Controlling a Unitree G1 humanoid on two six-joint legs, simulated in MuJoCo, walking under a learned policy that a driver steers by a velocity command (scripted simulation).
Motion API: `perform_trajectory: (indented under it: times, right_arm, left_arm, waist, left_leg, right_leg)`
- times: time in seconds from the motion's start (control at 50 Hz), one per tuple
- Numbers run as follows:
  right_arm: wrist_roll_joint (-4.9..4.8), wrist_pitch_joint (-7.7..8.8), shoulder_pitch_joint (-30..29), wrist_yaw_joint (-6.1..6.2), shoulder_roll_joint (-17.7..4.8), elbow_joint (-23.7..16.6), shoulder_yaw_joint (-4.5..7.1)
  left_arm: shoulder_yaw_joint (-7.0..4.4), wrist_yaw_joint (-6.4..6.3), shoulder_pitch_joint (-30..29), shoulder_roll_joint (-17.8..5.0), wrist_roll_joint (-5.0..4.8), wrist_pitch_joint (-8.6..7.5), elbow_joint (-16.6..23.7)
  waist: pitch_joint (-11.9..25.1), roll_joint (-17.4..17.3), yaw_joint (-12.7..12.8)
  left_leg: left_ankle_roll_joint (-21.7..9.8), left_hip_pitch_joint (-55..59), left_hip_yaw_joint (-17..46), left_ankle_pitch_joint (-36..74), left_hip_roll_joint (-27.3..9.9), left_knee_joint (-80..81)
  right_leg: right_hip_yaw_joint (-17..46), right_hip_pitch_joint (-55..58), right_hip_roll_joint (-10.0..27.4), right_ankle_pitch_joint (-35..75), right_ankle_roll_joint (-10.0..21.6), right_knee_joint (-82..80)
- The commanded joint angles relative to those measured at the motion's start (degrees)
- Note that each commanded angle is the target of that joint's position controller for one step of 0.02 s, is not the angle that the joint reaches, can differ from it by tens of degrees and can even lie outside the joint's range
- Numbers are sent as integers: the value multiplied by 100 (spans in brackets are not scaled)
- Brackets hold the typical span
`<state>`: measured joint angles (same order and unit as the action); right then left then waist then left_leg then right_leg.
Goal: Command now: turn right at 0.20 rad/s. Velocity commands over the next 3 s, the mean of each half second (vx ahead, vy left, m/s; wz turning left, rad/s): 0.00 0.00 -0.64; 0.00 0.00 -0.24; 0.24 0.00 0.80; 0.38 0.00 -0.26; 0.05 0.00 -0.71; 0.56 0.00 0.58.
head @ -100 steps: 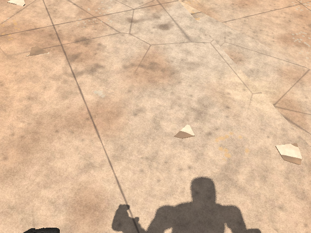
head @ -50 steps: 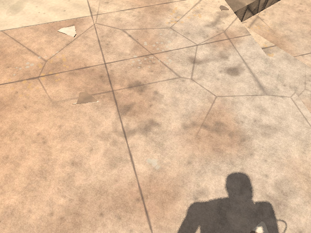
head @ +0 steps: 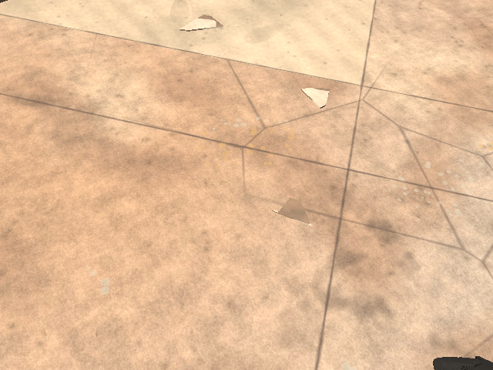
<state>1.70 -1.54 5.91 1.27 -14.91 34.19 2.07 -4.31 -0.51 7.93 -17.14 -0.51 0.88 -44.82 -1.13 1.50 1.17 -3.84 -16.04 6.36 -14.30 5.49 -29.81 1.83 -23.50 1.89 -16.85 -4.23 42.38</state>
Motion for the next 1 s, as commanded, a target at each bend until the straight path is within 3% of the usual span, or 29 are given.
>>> perform_trajectory:
  times: [0.02, 0.06, 0.08, 0.1, 0.12, 0.16, 0.18, 0.22, 0.24, 0.28, 0.34, 0.36, 0.38, 0.4, 0.42, 0.44, 0.48, 0.58, 0.66, 0.74, 0.8, 0.82, 0.84, 0.86, 0.88, 0.9, 0.92, 0.94, 1.0]
  right_arm:
    - [-9, 54, 103, -35, -952, -117, 230]
    - [-104, 50, 321, 35, -1117, -22, 316]
    - [-47, 80, 444, 81, -1064, -76, 335]
    - [30, 96, 371, 111, -904, -176, 323]
    - [38, 107, -4, 134, -840, -268, 329]
    - [-79, 111, -475, 131, -613, -459, 320]
    - [-141, 114, -418, 98, -609, -470, 349]
    - [-174, 139, -323, 48, -495, -415, 335]
    - [-181, 172, -391, 31, -417, -404, 323]
    - [-232, 232, -280, -56, -259, -324, 297]
    - [-274, 266, 433, -148, -440, -55, 406]
    - [-265, 247, 663, -119, -608, 47, 487]
    - [-178, 196, 722, -47, -1029, -17, 583]
    - [132, 181, 355, -78, -1358, -153, 608]
    - [182, 254, 62, -69, -1135, -311, 547]
    - [116, 288, -234, -21, -805, -349, 449]
    - [-47, 302, -421, 98, -674, -369, 402]
    - [6, 206, 400, 227, -818, -151, 423]
    - [-47, 149, 537, 139, -1085, -47, 523]
    - [-211, 165, 374, -94, -1148, 88, 499]
    - [-389, 269, 273, -225, -691, 349, 261]
    - [-357, 339, 578, -259, -675, 456, 225]
    - [-108, 390, 527, -289, -532, 334, 135]
    - [-174, 369, 872, -282, -455, 363, 129]
    - [-237, 295, 551, -235, -916, 331, 230]
    - [-353, 226, 445, -199, -1150, 276, 367]
    - [-383, 120, 641, -135, -1132, 395, 432]
    - [-364, -8, 828, -81, -1082, 415, 464]
    - [-328, -215, 903, 8, -766, 315, 437]
  left_arm:
    - [-80, 60, -368, -613, -58, -129, 546]
    - [-119, 81, -308, -858, -32, -169, 638]
    - [-188, 77, -260, -1148, -15, -183, 688]
    - [-256, 71, -141, -1269, -96, -187, 618]
    - [-283, 64, 18, -1248, -112, -188, 647]
    - [-291, -2, 604, -1173, 32, -217, 582]
    - [-312, -31, 643, -1196, 38, -262, 591]
    - [-356, -127, 201, -1153, -134, -206, 715]
    - [-366, -172, 75, -1074, -204, -101, 772]
    - [-412, -221, -23, -1083, -182, 117, 884]
    - [-432, -185, -275, -1071, -242, 215, 1073]
    - [-383, -182, -248, -918, -259, 207, 1110]
    - [-287, -147, 206, -537, -165, 208, 1041]
    - [-330, -156, 341, -617, -126, 122, 1166]
    - [-441, -145, 439, -1049, -61, 62, 1113]
    - [-518, -136, 438, -1261, -95, 89, 971]
    - [-490, -141, 546, -1048, -90, 187, 818]
    - [-272, -5, -174, -635, -141, 181, 1291]
    - [-163, 89, -402, -455, -62, 183, 1489]
    - [-65, 23, -329, -291, 27, 189, 1434]
    - [-28, -18, 171, -187, 91, 159, 1085]
    - [-111, -69, 314, -596, 124, 144, 1070]
    - [-201, -153, 680, -1092, 196, 148, 1145]
    - [-238, -185, 170, -1176, 234, 189, 1087]
    - [-218, -144, 5, -914, 210, 153, 1211]
    - [-242, -155, -2, -936, 217, 113, 1137]
    - [-237, -180, -86, -912, 207, 69, 1136]
    - [-213, -178, -340, -793, 121, 16, 1126]
    - [-152, -206, -725, -486, 150, -51, 1084]
  waist:
    - [261, -971, -225]
    - [216, -660, -240]
    - [305, -114, -413]
    - [373, 597, -494]
    - [314, 934, -269]
    - [448, 1387, 170]
    - [581, 1058, 134]
    - [675, 612, -110]
    - [700, 616, -89]
    - [857, 769, -76]
    - [971, 893, -328]
    - [964, 738, -377]
    - [1026, -387, -145]
    - [626, -1699, 60]
    - [417, -1366, 181]
    - [217, -878, 231]
    - [89, -656, 196]
    - [201, -792, -355]
    - [372, -713, -468]
    - [554, -795, -285]
    - [633, -845, 110]
    - [811, -680, 27]
    - [1313, 114, 32]
    - [1311, 1118, -214]
    - [1093, 894, 76]
    - [836, 1059, 137]
    - [777, 900, 68]
    - [557, 877, -91]
    - [296, 811, -287]
  left_leg:
    - [-785, 286, 885, 1532, -1596, 620]
    - [-511, 604, 765, 1347, -1424, 294]
    - [-280, 538, 429, 880, -1034, -159]
    - [48, 380, -228, 487, -439, -644]
    - [319, -54, -569, 16, -92, -1201]
    - [474, -1410, -238, -2267, 236, -2544]
    - [510, -1711, 48, -2449, 106, -3212]
    - [584, -1750, 147, -1849, -148, -2561]
    - [657, -1585, 45, -1600, -141, -1951]
    - [744, -897, -140, -1093, 38, -1148]
    - [682, 328, -289, -76, 92, 520]
    - [572, 1033, -214, 420, -188, 1068]
    - [92, 1753, 1051, 230, -1493, 1365]
    - [-697, 1148, 2645, 574, -2661, 1627]
    - [-991, 844, 2565, 740, -2907, 1666]
    - [-846, 621, 1777, 709, -2538, 1560]
    - [-566, 730, 717, 893, -1926, 1408]
    - [-900, 1517, -166, 2089, -2016, 1378]
    - [-1058, 1693, -465, 2582, -2274, 1308]
    - [-1115, 1359, -554, 3183, -2212, 1074]
    - [-622, 826, -602, 2984, -1843, 632]
    - [-219, 306, -619, 2459, -1661, 523]
    - [201, -465, -806, 446, -1353, -170]
    - [549, -860, -1007, -1577, -1011, -553]
    - [721, -1062, -902, -2058, -919, -1445]
    - [785, -1624, -877, -2303, -828, -2545]
    - [835, -1769, -658, -2291, -900, -3287]
    - [887, -1783, -526, -2061, -967, -3560]
    - [1008, -1675, -667, -1242, -1043, -3619]
  right_leg:
    - [-262, 478, -29, 155, 183, -755]
    - [-9, 478, 32, 1401, 405, -1341]
    - [546, 573, 324, 2836, 620, -1223]
    - [1221, 504, 603, 2939, 1045, -1457]
    - [2008, 684, 959, 2887, 1469, -1822]
    - [3230, 1688, 1546, 3045, 2149, -2285]
    - [3189, 1977, 1541, 3135, 2153, -2193]
    - [2572, 2064, 1089, 2959, 1668, -1967]
    - [2436, 2035, 884, 2760, 1492, -1948]
    - [2395, 1725, 631, 2673, 1376, -1894]
    - [2553, 1120, 407, 1893, 1170, -1778]
    - [2445, 569, 175, 946, 933, -1586]
    - [1764, -347, -413, -973, 569, -384]
    - [1142, -1381, -877, -1900, 317, 835]
    - [1032, -1385, -304, -1693, 185, 1827]
    - [869, -1354, -160, -1252, 103, 2210]
    - [652, -1524, -29, -499, -60, 2702]
    - [93, -1945, 292, -128, -383, 2261]
    - [-41, -1522, 406, -319, -347, 1456]
    - [-198, -269, 13, -746, -74, 169]
    - [-295, 1590, -162, 1117, 278, -2542]
    - [70, 2573, 161, 2118, 394, -2514]
    - [1006, 3590, 1285, 4769, 732, -1780]
    - [1142, 3131, 1923, 4731, 1679, -1565]
    - [1102, 2786, 1819, 4150, 1978, -1781]
    - [1036, 2691, 1842, 4028, 2052, -1935]
    - [824, 2444, 1803, 3752, 1997, -2048]
    - [565, 2056, 1777, 3452, 1884, -2174]
    - [-104, 1469, 1631, 2667, 1677, -2440]
